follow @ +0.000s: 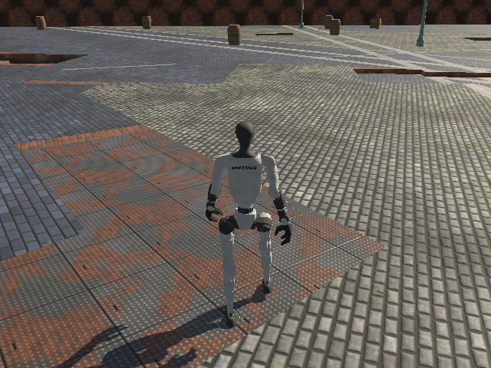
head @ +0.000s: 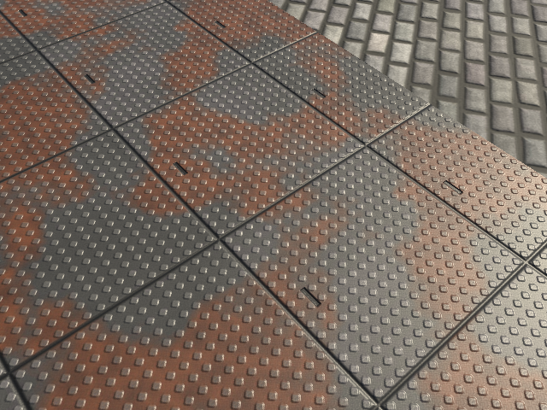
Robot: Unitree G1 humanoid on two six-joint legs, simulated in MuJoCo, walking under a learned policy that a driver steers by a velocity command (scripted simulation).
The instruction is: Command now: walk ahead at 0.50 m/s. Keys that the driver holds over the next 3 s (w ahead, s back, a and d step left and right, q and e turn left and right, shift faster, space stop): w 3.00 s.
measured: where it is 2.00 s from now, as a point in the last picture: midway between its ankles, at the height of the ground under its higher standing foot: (259, 201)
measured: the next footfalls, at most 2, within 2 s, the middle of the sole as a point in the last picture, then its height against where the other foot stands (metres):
right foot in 0.10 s outside the picture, level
left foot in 0.68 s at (222, 383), level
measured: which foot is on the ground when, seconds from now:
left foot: down 0.00-0.10, up 0.12-0.66, down 0.68-1.00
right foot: up 0.00-0.08, down 0.10-0.68, up 0.70-1.00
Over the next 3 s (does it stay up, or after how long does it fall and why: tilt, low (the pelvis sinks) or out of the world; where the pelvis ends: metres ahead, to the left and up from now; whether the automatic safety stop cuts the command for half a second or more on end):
stays up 1.70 0.03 -0.01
